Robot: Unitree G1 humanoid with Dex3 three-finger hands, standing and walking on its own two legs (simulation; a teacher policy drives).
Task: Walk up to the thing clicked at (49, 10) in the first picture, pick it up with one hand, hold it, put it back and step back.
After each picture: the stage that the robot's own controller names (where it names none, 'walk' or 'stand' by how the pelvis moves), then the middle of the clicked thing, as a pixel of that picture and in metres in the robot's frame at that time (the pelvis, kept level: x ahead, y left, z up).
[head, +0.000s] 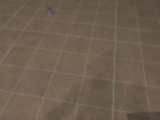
stand; (49, 11) +2.18 +0.48 -0.72
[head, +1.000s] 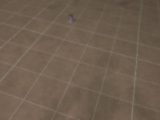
walk; (70, 18) +2.07 +0.20 -0.69
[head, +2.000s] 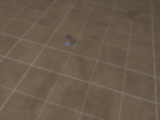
walk; (68, 40) +1.41 +0.11 -0.70
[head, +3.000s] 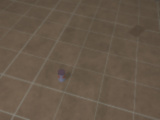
walk; (61, 75) +0.89 +0.15 -0.71
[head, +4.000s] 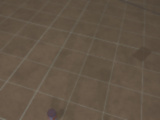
walk; (52, 115) +0.53 +0.19 -0.71
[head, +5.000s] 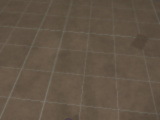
walk; out of the picture +0.43 +0.07 -0.70
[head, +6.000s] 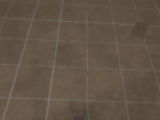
stand; out of the picture +0.36 +0.00 -0.67
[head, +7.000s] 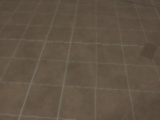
stand; out of the picture +0.32 -0.02 -0.71
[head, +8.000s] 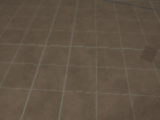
stand; out of the picture +0.29 -0.02 -0.72
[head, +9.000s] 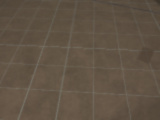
stand; out of the picture +0.31 +0.01 -0.73
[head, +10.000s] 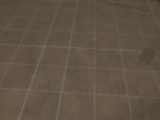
stand; out of the picture +0.29 +0.00 -0.73
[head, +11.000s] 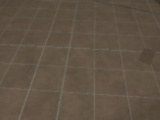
stand; out of the picture +0.30 +0.00 -0.73
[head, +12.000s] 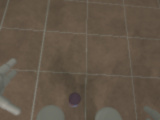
go down; (74, 100) +0.36 +0.02 -0.47
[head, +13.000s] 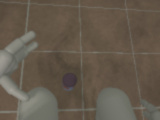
go down; (69, 82) +0.39 +0.06 -0.33
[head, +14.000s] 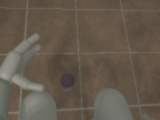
go down; (67, 82) +0.40 +0.05 -0.35
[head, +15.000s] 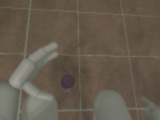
go down; (67, 83) +0.40 +0.05 -0.36
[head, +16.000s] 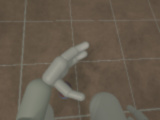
go down; (64, 90) +0.40 +0.03 -0.36
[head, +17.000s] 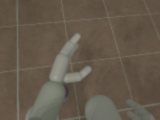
go down; (62, 93) +0.39 +0.04 -0.37
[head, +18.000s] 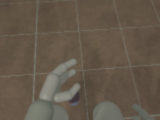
go down; (73, 97) +0.39 +0.03 -0.42
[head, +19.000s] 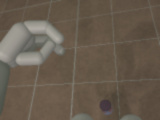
stand; (106, 107) +0.37 +0.02 -0.50
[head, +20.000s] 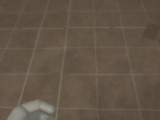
go down; out of the picture +0.33 +0.01 -0.62
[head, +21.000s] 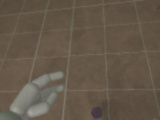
go down; (97, 114) +0.37 +0.02 -0.54
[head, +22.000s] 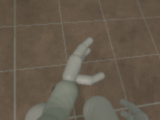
go down; (58, 93) +0.39 +0.04 -0.39
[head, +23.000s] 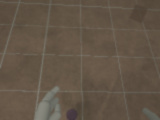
lift; (71, 116) +0.35 +0.03 -0.55
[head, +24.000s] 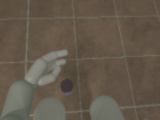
go down; (66, 87) +0.40 +0.05 -0.42
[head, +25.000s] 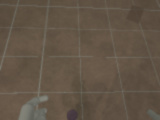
lift; (72, 116) +0.35 +0.02 -0.57
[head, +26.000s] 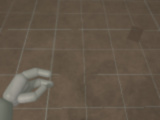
go down; out of the picture +0.35 +0.01 -0.66
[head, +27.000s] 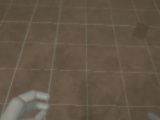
go down; out of the picture +0.34 +0.01 -0.62
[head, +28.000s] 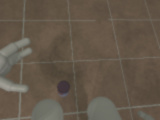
go down; (63, 88) +0.40 +0.05 -0.42
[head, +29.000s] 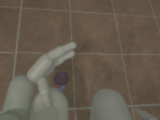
go down; (60, 81) +0.42 +0.08 -0.32
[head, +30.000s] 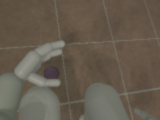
go down; (51, 76) +0.41 +0.09 -0.30
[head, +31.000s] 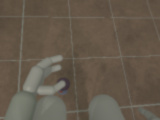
go down; (63, 86) +0.41 +0.07 -0.38
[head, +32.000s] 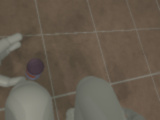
go down; (34, 69) +0.41 +0.11 -0.28
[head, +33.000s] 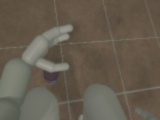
go down; (50, 76) +0.41 +0.09 -0.33
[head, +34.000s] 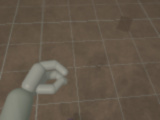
hold; out of the picture +0.36 +0.04 -0.60
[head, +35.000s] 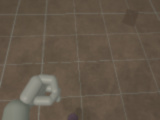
hold; out of the picture +0.35 +0.03 -0.61
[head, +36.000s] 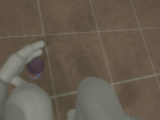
withdraw; (35, 69) +0.42 +0.10 -0.28
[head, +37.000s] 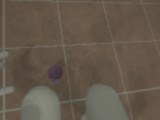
hold; (54, 75) +0.43 +0.09 -0.32
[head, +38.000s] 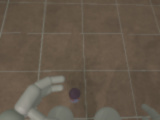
crouch; (74, 95) +0.40 +0.04 -0.49
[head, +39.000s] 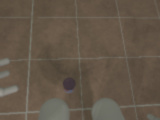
lower; (69, 85) +0.40 +0.05 -0.44
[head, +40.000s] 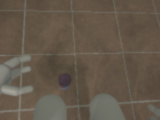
stand; (64, 81) +0.41 +0.06 -0.41
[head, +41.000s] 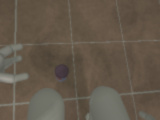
rise; (61, 73) +0.42 +0.06 -0.37
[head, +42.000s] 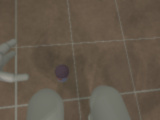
rise; (62, 73) +0.42 +0.06 -0.36
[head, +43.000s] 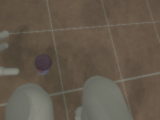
rise; (43, 65) +0.43 +0.09 -0.28
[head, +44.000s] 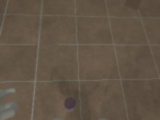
stand; (69, 104) +0.39 +0.04 -0.54
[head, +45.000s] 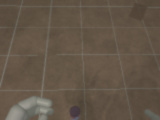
crouch; (74, 113) +0.38 +0.03 -0.56
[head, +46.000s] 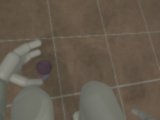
withdraw; (43, 70) +0.43 +0.08 -0.32
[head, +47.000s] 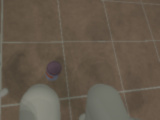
hold; (53, 71) +0.44 +0.09 -0.31
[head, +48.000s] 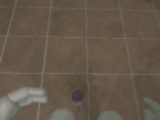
hold; (77, 98) +0.41 +0.04 -0.48
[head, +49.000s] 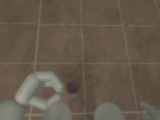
crouch; (72, 89) +0.41 +0.05 -0.44
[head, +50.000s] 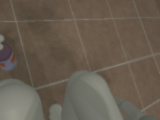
withdraw; (4, 57) +0.44 +0.15 -0.25
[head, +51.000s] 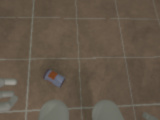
lower; (54, 78) +0.46 +0.14 -0.47
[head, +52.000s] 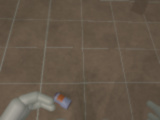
crouch; (62, 100) +0.45 +0.11 -0.56
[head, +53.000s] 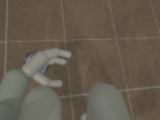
rise; (37, 63) +0.49 +0.16 -0.35
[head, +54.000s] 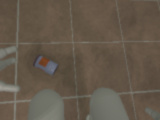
rise; (45, 65) +0.47 +0.14 -0.40
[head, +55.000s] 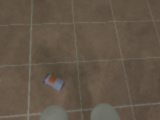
withdraw; (54, 82) +0.46 +0.14 -0.50
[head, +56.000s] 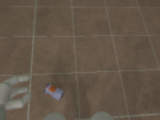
lower; (54, 91) +0.45 +0.13 -0.52
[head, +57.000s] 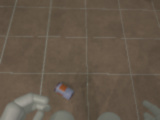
lower; (64, 91) +0.46 +0.12 -0.52
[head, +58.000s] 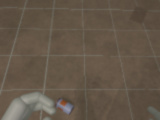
stand; (64, 106) +0.45 +0.10 -0.59
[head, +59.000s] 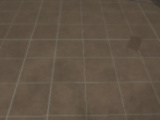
stand; out of the picture +0.42 +0.10 -0.68
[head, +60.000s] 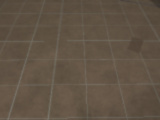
stand; out of the picture +0.41 +0.09 -0.68
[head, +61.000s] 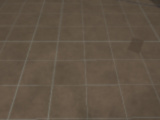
stand; out of the picture +0.41 +0.09 -0.68
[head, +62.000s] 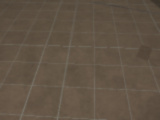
stand; out of the picture +0.46 +0.08 -0.75
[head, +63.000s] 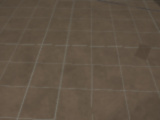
stand; out of the picture +0.42 +0.09 -0.75
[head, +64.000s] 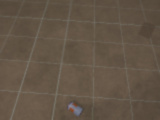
walk; (75, 108) +0.48 +0.04 -0.73
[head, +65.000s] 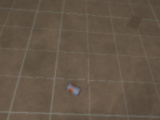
walk; (73, 89) +0.65 +0.02 -0.74
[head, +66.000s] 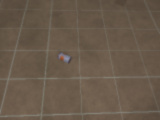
walk; (64, 57) +0.94 +0.16 -0.72
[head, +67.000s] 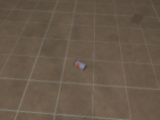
stand; (80, 65) +1.06 +0.04 -0.73
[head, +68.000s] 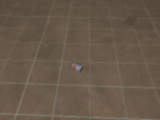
stand; (76, 67) +1.09 +0.06 -0.75
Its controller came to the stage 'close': yes
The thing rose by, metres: 0.01
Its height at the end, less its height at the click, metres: -0.02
